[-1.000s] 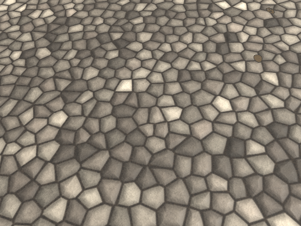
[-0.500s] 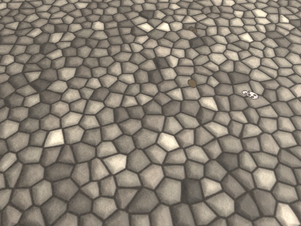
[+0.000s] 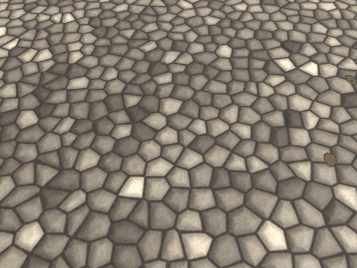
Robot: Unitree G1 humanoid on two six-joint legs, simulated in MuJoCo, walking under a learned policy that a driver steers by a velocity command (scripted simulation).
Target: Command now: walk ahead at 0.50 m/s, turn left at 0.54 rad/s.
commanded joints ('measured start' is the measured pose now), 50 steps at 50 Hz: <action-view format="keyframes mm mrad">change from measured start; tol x32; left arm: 1 -32 113 21 -53 0 -16 3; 50 17 175 67 -72 -15 51 -11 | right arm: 1 -105 12 21 -94 -1 -11 18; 10 269 -159 -48 -14 -28 -29 -28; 50 -101 -41 21 -70 -2 -30 -47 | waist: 1 -9 -129 55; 11 -101 223 -303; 38 84 -346 -128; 50 19 -108 18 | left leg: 1 20 4 44 -164 88 11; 9 484 -175 139 -416 -137 167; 11 1004 259 -642 -561 -260 360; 14 712 229 -343 -615 508 281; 20 517 121 -18 -679 813 154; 36 637 202 90 -360 557 128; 39 -45 -116 -23 337 -476 9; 50 25 -8 -17 -133 -81 -108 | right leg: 1 -39 -255 63 -104 370 -98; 8 122 -289 -42 277 947 -64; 10 -174 -242 -62 797 513 -13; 11 -622 -31 20 1131 -326 53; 12 -709 -39 199 1178 -262 47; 26 -465 -47 171 570 150 28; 36 -253 23 123 277 -127 -129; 39 120 -361 907 -29 -143 -394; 50 -75 -134 524 -76 80 -225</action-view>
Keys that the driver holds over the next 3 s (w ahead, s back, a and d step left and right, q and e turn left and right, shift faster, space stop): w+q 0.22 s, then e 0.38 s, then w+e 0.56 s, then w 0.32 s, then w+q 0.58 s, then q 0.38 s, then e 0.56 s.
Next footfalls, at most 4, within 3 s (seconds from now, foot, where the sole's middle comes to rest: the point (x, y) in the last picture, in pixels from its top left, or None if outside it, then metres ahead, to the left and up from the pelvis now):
0.18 left None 0.25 0.11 -0.78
0.72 right None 0.40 -0.01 -0.78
1.22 left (161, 219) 0.67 0.15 -0.78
1.70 right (230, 182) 0.84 -0.13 -0.78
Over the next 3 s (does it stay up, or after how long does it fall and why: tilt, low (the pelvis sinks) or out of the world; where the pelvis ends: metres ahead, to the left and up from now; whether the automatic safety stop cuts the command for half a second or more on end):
stays up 1.07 -0.07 0.00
